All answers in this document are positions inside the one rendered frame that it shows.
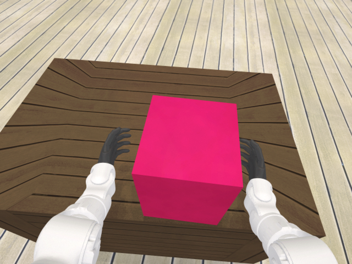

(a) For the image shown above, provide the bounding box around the left robot hand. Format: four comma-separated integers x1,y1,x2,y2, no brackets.
98,127,131,165

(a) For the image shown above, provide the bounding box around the robot right forearm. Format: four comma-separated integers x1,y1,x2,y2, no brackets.
244,178,338,264

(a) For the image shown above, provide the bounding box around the carton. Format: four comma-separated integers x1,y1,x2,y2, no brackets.
132,95,243,225

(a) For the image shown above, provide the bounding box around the robot left forearm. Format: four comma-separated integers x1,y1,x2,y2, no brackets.
34,163,116,260

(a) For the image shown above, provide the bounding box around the pedestal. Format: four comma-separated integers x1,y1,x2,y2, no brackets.
0,58,326,264

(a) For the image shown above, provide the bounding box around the left robot upper arm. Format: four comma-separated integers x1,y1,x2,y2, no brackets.
31,214,102,264

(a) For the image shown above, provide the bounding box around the right robot upper arm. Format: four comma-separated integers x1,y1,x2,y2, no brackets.
268,236,336,264

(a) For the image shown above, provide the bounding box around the right robot hand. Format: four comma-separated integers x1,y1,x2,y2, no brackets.
239,139,267,181

